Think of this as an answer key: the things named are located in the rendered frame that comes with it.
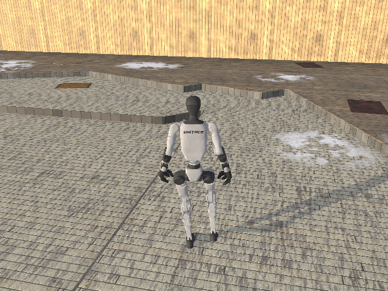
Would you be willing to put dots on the robot right upper arm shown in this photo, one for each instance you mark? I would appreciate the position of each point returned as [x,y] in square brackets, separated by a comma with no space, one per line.
[212,127]

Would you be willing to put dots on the robot left upper arm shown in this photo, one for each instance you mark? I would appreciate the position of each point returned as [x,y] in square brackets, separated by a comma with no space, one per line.
[174,128]

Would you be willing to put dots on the left robot thigh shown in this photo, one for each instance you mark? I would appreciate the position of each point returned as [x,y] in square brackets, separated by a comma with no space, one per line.
[179,178]

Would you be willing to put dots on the left robot forearm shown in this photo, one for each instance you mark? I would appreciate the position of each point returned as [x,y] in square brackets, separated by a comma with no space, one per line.
[165,161]

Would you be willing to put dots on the left robot hand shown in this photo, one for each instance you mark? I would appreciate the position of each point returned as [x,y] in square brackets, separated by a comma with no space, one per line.
[167,173]

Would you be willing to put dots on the right robot forearm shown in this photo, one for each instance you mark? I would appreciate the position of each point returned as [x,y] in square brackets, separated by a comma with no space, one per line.
[223,161]

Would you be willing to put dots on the right robot hand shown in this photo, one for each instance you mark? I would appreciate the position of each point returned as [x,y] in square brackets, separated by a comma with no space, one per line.
[227,175]

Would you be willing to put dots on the robot head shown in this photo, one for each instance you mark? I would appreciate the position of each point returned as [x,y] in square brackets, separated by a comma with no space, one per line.
[193,104]

